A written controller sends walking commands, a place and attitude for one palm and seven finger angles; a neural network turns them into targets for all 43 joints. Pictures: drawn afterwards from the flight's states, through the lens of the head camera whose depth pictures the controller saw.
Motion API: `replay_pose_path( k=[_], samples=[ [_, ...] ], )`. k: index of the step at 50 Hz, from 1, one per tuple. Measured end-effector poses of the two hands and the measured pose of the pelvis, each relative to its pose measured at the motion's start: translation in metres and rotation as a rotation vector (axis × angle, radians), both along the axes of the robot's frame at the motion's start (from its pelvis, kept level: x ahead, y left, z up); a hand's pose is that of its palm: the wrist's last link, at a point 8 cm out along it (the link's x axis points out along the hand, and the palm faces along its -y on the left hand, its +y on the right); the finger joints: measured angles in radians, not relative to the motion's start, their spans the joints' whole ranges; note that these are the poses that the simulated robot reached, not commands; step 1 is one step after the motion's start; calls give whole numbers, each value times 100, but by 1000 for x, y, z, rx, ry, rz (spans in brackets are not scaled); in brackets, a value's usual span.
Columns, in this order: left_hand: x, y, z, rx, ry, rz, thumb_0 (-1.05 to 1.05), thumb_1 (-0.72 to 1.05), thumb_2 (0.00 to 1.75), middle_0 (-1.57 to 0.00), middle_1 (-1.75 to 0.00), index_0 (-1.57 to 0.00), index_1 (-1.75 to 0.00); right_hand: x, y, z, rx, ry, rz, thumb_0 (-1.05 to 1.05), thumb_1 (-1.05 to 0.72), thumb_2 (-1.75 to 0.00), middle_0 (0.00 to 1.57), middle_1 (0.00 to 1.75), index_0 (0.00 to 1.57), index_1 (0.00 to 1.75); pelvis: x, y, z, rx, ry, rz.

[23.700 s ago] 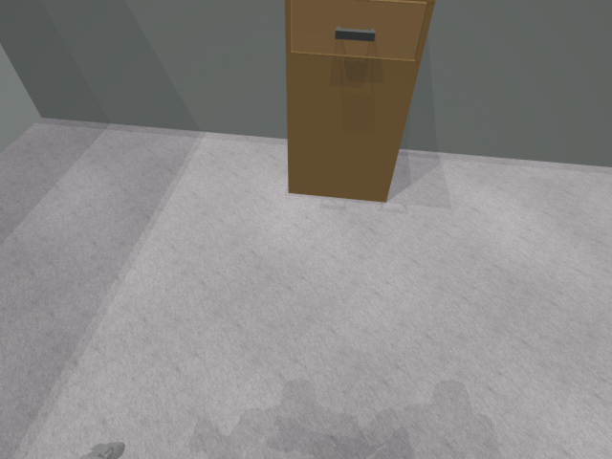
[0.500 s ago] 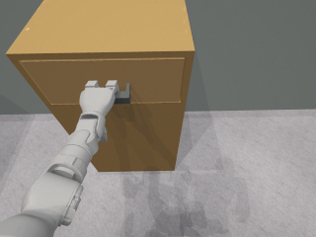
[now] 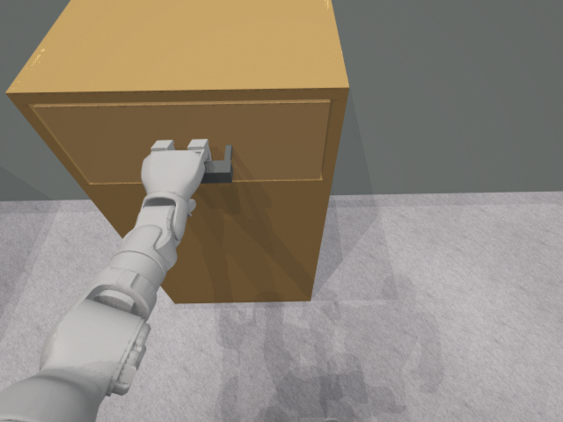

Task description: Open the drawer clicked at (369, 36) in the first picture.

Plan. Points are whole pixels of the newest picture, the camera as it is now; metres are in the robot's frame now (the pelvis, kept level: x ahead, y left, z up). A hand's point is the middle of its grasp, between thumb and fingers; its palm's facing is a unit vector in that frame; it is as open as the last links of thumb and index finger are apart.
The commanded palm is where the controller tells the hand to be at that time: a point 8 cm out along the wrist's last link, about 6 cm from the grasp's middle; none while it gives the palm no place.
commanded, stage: close the thumb around the handle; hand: left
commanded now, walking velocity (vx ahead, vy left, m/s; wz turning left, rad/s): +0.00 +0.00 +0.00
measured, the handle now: (192, 161) +0.51 +0.13 +0.04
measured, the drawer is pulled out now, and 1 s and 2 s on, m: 0.00 0.04 0.08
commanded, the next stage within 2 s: pull the drawer open in 0.26 s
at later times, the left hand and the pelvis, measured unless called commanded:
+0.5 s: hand (183, 194) +0.46 +0.15 +0.02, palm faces -0.02 -0.03 -1.00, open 5.9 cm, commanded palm +0.42 +0.15 +0.08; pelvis +0.00 +0.00 +0.00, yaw -1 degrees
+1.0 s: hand (180, 216) +0.42 +0.15 +0.02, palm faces +0.00 -0.08 -1.00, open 5.8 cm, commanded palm +0.37 +0.16 +0.08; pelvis +0.03 +0.00 +0.01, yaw -2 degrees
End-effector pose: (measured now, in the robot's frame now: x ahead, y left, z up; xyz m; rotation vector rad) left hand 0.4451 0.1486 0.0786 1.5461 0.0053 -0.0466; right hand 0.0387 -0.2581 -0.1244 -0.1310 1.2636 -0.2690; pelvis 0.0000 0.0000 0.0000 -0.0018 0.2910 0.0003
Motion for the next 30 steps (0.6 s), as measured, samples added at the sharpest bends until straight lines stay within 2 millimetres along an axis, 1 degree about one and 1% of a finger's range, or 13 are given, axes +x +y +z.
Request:
replay_pose_path(
  k=[5, 8, 22, 30],
  samples=[
    [0, 1, 0, -5, -5, -7, 0, 53, 75, -38, -131, -40, -131, -2, 0, 0, 0, 5, -3, 0, -90, -90, 20, 30, 20, 30, 1, 1, 0, -1, 1, -2],
    [-1, 1, 0, -7, -8, -10, 0, 66, 80, -38, -132, -40, -133, -1, 0, 1, -1, 5, -6, 0, -90, -90, 20, 30, 20, 30, 2, 1, 0, -2, 0, -4],
    [-1, 1, -1, -3, -14, -9, 0, 67, 79, -35, -134, -39, -135, 6, 3, 2, 2, -7, -4, 0, -90, -90, 20, 30, 20, 30, 3, 4, 1, -3, -3, -7],
    [-5, 2, -1, -24, -12, -10, 1, 68, 76, -32, -134, -38, -135, 14, 5, 6, 13, -27, -16, 0, -90, -90, 20, 30, 20, 30, 10, 5, 4, -2, -11, -24]
  ],
)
